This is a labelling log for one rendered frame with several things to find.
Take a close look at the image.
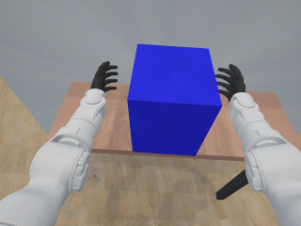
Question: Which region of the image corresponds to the left robot forearm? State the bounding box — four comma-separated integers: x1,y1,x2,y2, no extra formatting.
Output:
29,89,107,181

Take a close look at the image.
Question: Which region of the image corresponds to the robot left hand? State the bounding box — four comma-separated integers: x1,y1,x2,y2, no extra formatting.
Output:
90,61,119,93

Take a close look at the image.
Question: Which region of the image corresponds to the right robot forearm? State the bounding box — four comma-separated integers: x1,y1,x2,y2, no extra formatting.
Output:
229,92,301,156

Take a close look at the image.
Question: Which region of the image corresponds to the robot right hand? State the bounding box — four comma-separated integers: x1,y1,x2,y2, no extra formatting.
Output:
215,64,246,102

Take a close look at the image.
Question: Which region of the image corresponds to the carton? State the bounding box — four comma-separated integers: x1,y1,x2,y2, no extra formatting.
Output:
127,43,222,156

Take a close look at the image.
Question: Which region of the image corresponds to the left robot upper arm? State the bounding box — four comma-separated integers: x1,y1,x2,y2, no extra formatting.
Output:
0,141,90,226

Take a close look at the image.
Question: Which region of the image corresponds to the table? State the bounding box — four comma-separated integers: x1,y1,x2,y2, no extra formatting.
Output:
43,81,301,201

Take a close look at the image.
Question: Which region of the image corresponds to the right robot upper arm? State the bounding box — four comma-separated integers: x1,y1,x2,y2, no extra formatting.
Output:
245,143,301,226

